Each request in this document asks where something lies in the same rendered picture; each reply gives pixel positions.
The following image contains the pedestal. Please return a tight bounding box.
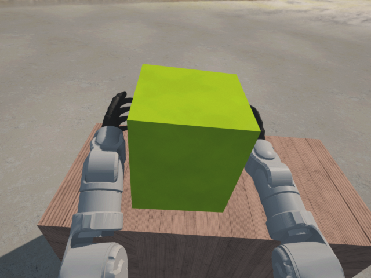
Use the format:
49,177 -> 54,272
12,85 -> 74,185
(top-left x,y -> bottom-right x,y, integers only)
37,123 -> 371,278

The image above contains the robot right upper arm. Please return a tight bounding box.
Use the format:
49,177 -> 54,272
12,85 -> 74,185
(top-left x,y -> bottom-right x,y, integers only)
272,240 -> 344,278

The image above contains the carton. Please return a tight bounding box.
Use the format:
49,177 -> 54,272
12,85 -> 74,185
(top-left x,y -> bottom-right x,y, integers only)
127,64 -> 261,213

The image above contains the robot right hand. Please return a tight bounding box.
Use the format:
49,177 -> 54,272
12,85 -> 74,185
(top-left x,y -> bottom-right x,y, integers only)
250,105 -> 265,140

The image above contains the right robot forearm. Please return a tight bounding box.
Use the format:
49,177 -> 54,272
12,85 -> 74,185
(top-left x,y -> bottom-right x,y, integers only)
244,139 -> 345,278

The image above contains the robot left upper arm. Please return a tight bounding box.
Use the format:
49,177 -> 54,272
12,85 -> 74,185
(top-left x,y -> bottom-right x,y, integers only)
59,242 -> 128,278

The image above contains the robot left hand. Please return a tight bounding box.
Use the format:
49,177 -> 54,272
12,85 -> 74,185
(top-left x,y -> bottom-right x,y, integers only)
102,91 -> 133,131

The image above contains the left robot forearm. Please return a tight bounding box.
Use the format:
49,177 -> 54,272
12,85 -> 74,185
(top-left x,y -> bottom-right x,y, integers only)
58,126 -> 126,278

